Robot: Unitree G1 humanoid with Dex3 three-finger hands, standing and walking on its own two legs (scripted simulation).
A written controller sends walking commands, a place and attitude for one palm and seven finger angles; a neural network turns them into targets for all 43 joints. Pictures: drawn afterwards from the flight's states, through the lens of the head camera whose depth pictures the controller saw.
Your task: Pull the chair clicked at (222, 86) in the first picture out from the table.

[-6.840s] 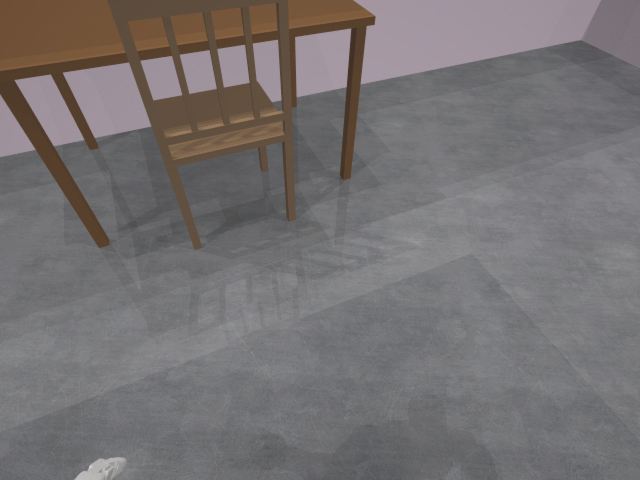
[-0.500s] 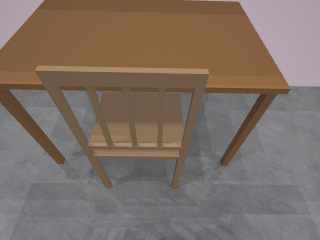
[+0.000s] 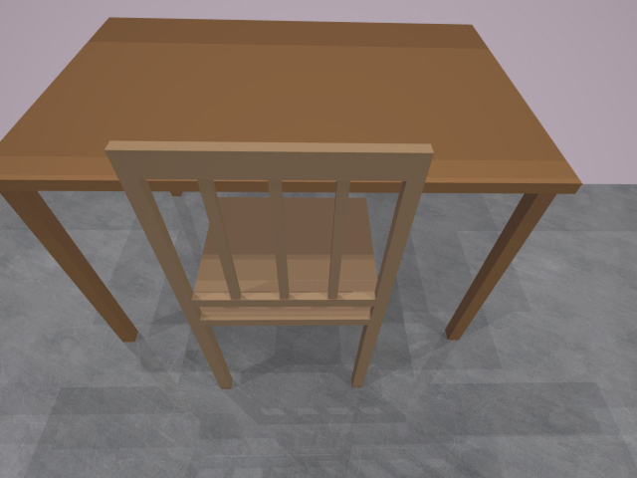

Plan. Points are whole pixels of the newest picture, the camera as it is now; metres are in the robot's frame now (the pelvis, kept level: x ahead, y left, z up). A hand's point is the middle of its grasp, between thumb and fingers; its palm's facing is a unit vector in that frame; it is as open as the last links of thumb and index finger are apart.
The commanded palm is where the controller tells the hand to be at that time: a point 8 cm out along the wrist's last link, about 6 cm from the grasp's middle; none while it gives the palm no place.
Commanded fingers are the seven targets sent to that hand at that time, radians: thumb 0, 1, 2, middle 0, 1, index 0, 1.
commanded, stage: come to a stop and stand still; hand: left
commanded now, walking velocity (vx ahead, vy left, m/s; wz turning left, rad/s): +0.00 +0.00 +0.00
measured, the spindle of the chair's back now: (280, 246) +0.50 +0.11 -0.07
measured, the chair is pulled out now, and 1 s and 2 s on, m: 0.00 0.00 0.00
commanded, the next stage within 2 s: look again from close up in 0.02 s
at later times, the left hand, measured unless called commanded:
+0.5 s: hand out of the picture -0.03 +0.16 -0.17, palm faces +0.00 -0.98 -0.21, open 7.4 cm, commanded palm none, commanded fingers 0.00 0.90 0.90 -0.20 -0.30 -0.20 -0.30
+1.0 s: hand out of the picture -0.03 +0.13 -0.17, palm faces +0.01 -0.98 -0.18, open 7.4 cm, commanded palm none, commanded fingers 0.00 0.90 0.90 -0.20 -0.30 -0.20 -0.30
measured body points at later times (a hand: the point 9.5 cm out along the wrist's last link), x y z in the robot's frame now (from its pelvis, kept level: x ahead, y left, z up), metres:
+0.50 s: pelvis -0.02 -0.01 +0.01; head +0.00 -0.01 +0.46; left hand -0.03 +0.22 -0.15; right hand -0.01 -0.23 -0.16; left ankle -0.01 +0.08 -0.73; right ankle -0.01 -0.17 -0.73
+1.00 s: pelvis -0.02 -0.03 +0.01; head -0.01 -0.03 +0.46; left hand -0.03 +0.18 -0.15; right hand -0.03 -0.24 -0.16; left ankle -0.01 +0.08 -0.73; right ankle -0.01 -0.17 -0.73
